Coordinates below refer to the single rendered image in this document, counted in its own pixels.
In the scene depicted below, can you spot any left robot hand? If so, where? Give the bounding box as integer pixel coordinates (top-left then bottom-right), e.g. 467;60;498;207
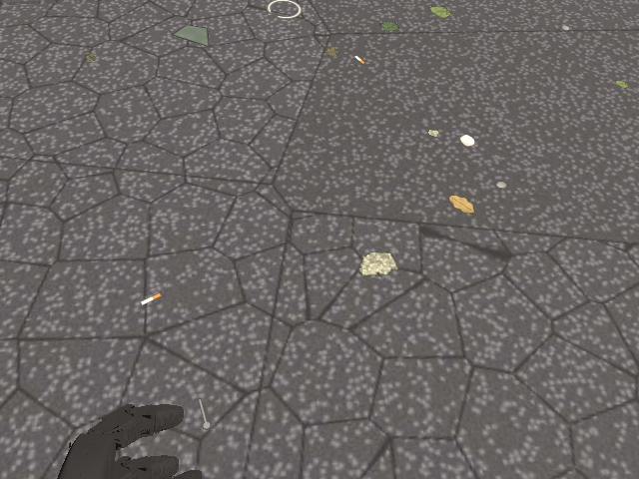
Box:
57;404;202;479

